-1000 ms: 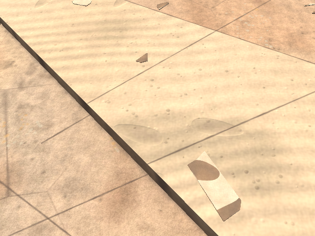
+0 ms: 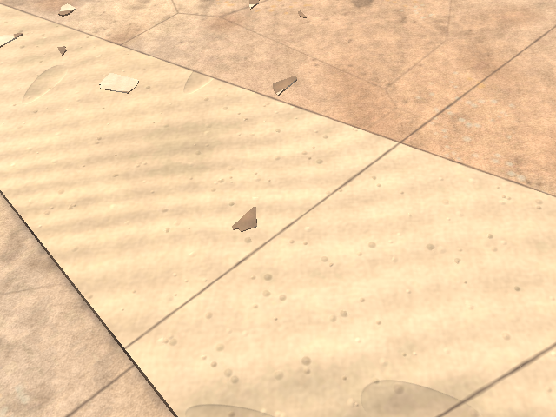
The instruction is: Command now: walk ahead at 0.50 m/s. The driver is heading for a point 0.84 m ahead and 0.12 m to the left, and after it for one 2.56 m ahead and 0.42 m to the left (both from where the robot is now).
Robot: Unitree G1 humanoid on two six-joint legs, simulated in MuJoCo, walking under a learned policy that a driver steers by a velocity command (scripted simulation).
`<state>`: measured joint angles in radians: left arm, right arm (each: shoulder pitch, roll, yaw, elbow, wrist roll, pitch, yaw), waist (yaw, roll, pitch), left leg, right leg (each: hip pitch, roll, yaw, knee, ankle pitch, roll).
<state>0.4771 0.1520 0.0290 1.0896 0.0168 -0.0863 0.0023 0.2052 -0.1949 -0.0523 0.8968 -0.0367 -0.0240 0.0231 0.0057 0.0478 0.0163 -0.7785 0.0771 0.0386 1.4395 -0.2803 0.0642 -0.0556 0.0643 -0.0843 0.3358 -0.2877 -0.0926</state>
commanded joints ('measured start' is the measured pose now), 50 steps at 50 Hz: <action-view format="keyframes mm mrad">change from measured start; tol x32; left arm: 1 76 84 3 -13 8 -19 7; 50 -459 151 -4 -189 0 35 12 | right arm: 1 -99 11 19 -115 -4 7 1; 9 -316 28 73 -282 20 -11 17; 15 325 -291 -55 -76 12 -17 -19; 50 87 -86 11 112 42 16 -55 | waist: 1 -7 -140 106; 13 -232 -225 -221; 15 -192 151 -401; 50 -65 -125 -87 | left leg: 1 -252 4 64 89 -14 -8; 6 -534 33 74 94 -148 8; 12 380 -176 200 -423 -58 99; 16 815 289 -993 -1172 -94 293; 25 403 47 -90 -1232 338 88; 30 579 39 -16 -1231 875 15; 41 890 113 -47 -1000 958 61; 43 720 31 -32 -840 792 26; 46 313 -93 -99 -391 -401 -86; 50 404 -23 -94 -575 -266 -108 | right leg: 1 -9 -254 195 -164 482 -115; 8 124 -271 150 -272 561 -131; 12 101 -311 54 58 1633 -81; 14 -49 -227 29 612 1247 -18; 15 -342 43 36 1124 168 42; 18 -583 -32 255 1486 29 -25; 40 -505 -92 63 183 187 33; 45 268 -421 422 149 1093 -309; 50 -250 -283 290 -62 331 -146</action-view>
